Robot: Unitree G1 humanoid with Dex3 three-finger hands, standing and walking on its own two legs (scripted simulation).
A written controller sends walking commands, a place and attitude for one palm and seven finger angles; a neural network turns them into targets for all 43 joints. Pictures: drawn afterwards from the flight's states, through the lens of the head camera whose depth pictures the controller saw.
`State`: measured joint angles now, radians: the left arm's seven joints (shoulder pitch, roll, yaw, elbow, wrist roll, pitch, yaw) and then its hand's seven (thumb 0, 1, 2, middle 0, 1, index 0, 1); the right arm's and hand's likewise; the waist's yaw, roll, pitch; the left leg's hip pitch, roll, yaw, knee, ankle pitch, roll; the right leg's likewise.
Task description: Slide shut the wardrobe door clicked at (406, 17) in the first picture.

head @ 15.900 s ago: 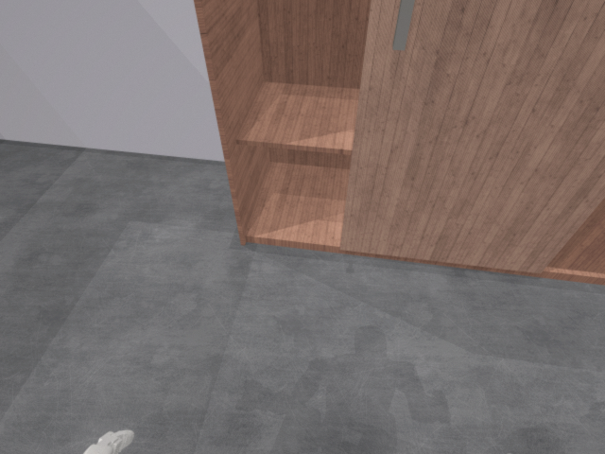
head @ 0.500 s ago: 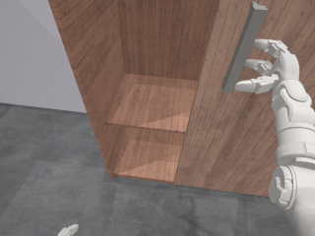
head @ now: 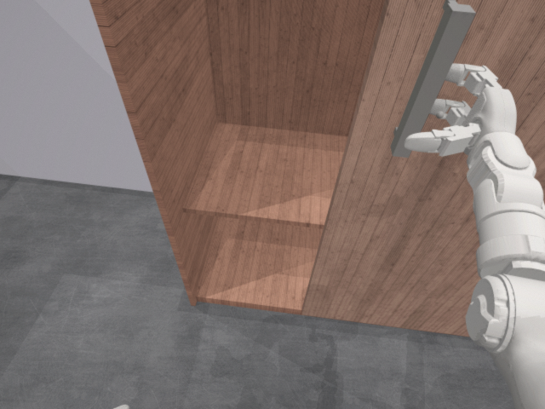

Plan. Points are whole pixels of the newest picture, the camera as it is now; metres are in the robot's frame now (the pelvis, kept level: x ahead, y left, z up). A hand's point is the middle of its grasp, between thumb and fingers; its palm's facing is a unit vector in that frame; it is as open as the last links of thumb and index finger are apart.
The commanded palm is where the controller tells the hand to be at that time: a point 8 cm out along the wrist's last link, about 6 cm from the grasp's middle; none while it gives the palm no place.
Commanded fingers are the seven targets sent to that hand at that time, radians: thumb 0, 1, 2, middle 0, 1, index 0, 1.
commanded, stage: slide the fingers in behind the handle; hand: right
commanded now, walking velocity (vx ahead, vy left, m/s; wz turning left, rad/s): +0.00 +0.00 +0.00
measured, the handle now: (422, 85) +0.55 -0.15 +0.23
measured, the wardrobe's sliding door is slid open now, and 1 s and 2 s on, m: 0.41 0.41 0.41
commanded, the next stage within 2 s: move the hooked fingers beside the handle in 0.02 s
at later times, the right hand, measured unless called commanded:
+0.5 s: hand (440, 116) +0.47 -0.16 +0.23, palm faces +0.04 +1.00 +0.01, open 14.2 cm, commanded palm +0.45 -0.20 +0.22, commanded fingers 0.00 0.50 -0.30 0.30 1.20 0.30 1.20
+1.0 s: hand (448, 117) +0.46 -0.16 +0.23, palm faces +0.03 +1.00 +0.01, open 14.0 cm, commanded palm +0.44 -0.22 +0.22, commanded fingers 0.00 0.50 -0.30 0.30 1.20 0.30 1.20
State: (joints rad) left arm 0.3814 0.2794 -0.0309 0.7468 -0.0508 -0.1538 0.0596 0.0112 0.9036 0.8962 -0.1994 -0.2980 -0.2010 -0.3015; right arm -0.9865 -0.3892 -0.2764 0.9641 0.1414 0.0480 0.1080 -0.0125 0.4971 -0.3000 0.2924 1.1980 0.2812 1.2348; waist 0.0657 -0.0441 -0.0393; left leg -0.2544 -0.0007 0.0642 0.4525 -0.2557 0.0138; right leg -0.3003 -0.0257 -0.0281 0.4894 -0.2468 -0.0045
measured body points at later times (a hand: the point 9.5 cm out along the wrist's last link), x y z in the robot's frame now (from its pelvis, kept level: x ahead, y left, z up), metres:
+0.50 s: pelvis +0.01 -0.01 +0.00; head +0.01 +0.01 +0.45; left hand +0.09 +0.25 -0.11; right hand +0.46 -0.21 +0.23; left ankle -0.02 +0.11 -0.74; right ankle +0.00 -0.12 -0.74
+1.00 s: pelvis +0.00 +0.00 +0.00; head +0.00 +0.01 +0.45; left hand +0.09 +0.25 -0.11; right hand +0.45 -0.22 +0.24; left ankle -0.02 +0.11 -0.74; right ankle +0.00 -0.12 -0.74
